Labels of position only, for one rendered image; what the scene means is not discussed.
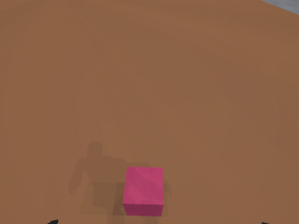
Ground carton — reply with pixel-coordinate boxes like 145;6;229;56
122;166;164;217

